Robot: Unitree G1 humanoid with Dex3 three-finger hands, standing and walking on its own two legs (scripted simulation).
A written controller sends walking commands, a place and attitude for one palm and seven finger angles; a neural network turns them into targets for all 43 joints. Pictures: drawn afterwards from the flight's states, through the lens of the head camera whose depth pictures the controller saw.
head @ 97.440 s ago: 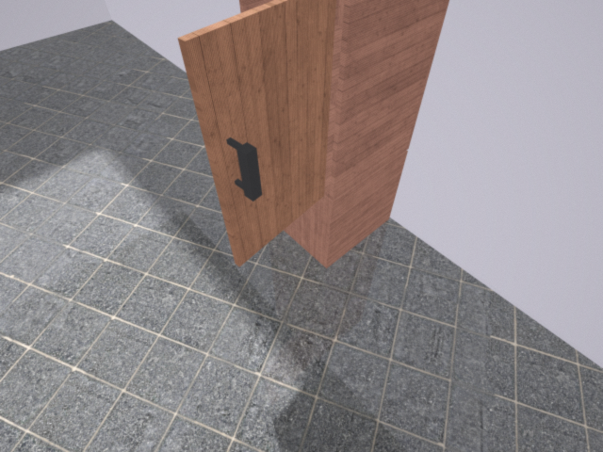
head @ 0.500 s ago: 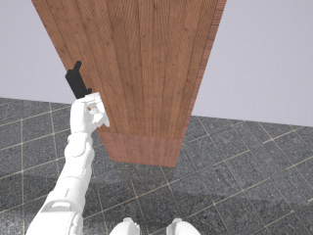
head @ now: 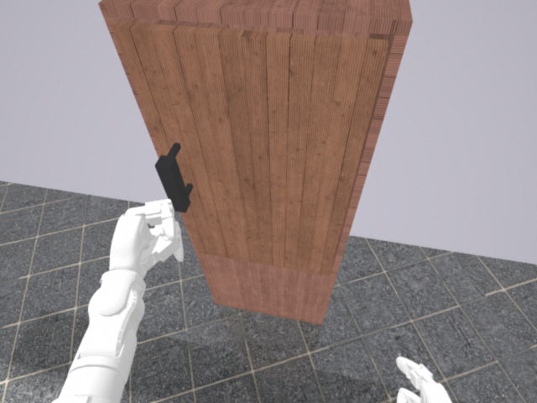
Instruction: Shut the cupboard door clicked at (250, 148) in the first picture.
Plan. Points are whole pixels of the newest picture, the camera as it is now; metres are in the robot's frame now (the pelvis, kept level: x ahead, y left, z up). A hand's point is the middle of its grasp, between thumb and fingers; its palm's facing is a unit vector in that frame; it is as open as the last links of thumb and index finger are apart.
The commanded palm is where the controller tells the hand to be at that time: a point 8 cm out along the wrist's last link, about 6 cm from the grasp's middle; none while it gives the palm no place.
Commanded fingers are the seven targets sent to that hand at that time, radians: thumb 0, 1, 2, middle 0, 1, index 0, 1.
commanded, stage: draw the hand back to the body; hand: left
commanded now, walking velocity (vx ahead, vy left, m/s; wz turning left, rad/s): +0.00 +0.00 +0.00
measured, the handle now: (178, 177) +0.50 +0.20 +0.04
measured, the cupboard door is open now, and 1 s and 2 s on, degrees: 0 0 0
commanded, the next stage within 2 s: step back with the hand held close in 1.32 s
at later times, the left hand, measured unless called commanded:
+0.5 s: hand (87, 282) +0.24 +0.22 +0.13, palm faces +0.22 -0.94 -0.26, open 3.3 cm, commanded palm +0.20 +0.27 +0.16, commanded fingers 0.00 0.90 0.90 -0.78 -0.93 -0.78 -0.93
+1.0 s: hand out of the picture +0.18 +0.30 +0.21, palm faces +0.48 -0.78 -0.41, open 6.5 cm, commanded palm +0.14 +0.33 +0.22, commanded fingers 0.00 0.90 0.90 -0.20 -0.30 -0.20 -0.30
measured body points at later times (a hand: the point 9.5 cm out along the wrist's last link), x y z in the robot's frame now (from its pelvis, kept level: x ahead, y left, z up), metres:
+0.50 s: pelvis -0.01 +0.02 +0.04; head -0.03 +0.00 +0.49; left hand +0.22 +0.27 +0.15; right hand +0.18 -0.20 -0.04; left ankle +0.00 +0.09 -0.69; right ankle -0.02 -0.07 -0.69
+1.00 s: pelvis +0.00 +0.03 +0.05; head -0.02 +0.00 +0.50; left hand +0.15 +0.34 +0.23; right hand +0.20 -0.18 -0.04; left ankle +0.00 +0.09 -0.69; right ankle -0.02 -0.07 -0.69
